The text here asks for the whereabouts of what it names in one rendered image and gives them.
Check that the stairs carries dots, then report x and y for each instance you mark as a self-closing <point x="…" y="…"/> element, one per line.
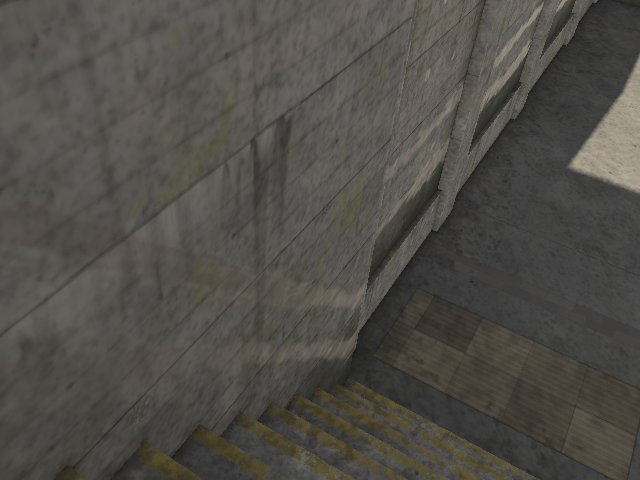
<point x="348" y="433"/>

